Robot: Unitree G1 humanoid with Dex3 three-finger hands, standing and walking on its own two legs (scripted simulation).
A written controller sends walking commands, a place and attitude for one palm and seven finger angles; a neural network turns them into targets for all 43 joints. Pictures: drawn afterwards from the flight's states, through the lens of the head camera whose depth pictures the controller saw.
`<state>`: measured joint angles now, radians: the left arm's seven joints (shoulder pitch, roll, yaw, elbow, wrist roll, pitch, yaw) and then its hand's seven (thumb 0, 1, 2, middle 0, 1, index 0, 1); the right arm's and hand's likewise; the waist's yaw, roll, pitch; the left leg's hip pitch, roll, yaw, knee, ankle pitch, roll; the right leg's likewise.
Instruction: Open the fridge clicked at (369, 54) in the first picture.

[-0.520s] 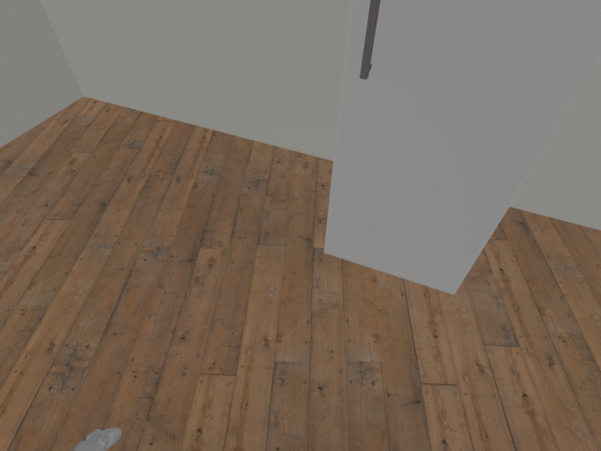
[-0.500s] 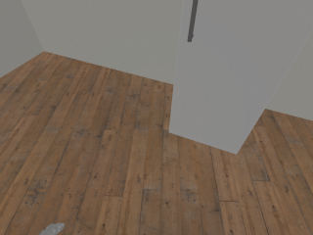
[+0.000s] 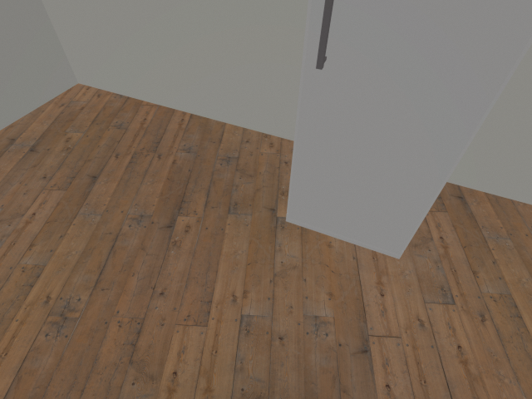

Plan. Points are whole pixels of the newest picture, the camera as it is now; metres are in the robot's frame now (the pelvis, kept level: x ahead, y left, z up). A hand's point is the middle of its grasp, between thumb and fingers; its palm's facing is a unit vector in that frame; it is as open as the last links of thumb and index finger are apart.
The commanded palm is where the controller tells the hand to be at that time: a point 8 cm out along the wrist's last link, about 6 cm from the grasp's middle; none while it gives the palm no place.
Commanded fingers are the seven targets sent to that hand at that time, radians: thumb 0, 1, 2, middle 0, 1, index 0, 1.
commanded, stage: stand and wait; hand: left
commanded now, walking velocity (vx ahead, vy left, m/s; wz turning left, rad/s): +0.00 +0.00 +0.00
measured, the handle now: out of the picture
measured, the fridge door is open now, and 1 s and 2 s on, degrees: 0 0 0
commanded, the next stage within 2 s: look at it before walking up in 0.30 s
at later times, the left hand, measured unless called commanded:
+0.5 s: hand out of the picture +0.08 +0.24 -0.15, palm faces -0.02 -0.94 -0.33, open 7.4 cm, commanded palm none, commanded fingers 0.00 0.90 0.90 -0.20 -0.30 -0.20 -0.30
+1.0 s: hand out of the picture +0.07 +0.24 -0.15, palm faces -0.01 -0.94 -0.34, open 7.4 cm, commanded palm none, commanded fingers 0.00 0.90 0.90 -0.20 -0.30 -0.20 -0.30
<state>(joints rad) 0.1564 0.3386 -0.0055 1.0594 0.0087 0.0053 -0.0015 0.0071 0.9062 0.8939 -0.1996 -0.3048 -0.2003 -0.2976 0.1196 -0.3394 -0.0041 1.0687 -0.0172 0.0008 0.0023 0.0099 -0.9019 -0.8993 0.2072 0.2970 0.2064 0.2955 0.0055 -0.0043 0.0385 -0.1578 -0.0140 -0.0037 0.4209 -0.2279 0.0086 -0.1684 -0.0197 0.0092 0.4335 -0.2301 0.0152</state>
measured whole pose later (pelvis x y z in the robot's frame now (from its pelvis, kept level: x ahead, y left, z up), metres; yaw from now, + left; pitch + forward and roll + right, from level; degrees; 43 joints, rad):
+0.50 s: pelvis +0.00 -0.01 +0.00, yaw +0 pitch -2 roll +0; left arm 0.12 0.34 -0.01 1.08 0.01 -0.01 0.00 0.01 0.91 0.89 -0.20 -0.30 -0.20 -0.30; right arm 0.12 -0.34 0.00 1.11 -0.02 -0.01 0.00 0.01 -0.90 -0.90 0.21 0.30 0.21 0.30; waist 0.00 0.00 0.03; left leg -0.15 0.00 -0.01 0.38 -0.20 0.00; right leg -0.16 -0.01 0.00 0.40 -0.20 0.00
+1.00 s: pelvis +0.00 -0.01 +0.00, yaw +0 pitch -2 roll +0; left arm 0.13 0.34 0.00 1.09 0.01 -0.01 0.00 0.01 0.91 0.89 -0.20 -0.30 -0.20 -0.30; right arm 0.11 -0.34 0.00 1.11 -0.01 -0.01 0.00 0.01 -0.90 -0.90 0.21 0.30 0.21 0.30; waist 0.01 0.00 0.03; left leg -0.13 0.00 -0.01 0.36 -0.19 -0.01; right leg -0.14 -0.01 0.00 0.37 -0.20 0.00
